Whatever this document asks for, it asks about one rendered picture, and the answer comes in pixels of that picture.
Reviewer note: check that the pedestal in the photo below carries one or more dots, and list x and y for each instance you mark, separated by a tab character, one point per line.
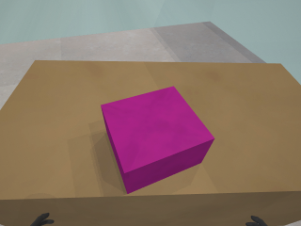
56	156

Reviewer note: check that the right robot hand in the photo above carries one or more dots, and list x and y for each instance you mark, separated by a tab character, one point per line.
258	222

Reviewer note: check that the carton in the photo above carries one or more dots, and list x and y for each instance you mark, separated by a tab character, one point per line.
153	136

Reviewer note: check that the left robot hand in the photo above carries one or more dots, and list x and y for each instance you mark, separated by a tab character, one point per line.
41	220

